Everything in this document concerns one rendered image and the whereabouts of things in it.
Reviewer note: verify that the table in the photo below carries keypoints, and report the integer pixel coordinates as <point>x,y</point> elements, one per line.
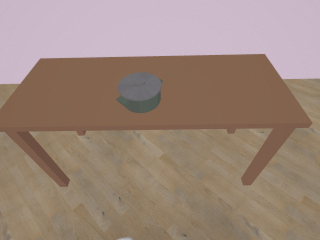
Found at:
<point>231,91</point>

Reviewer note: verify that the lid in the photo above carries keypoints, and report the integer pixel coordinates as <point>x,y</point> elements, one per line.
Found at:
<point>129,91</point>

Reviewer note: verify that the pot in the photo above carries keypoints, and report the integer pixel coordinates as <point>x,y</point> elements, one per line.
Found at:
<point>141,106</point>

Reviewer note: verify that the knob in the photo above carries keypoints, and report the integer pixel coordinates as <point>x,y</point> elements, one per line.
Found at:
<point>139,82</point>

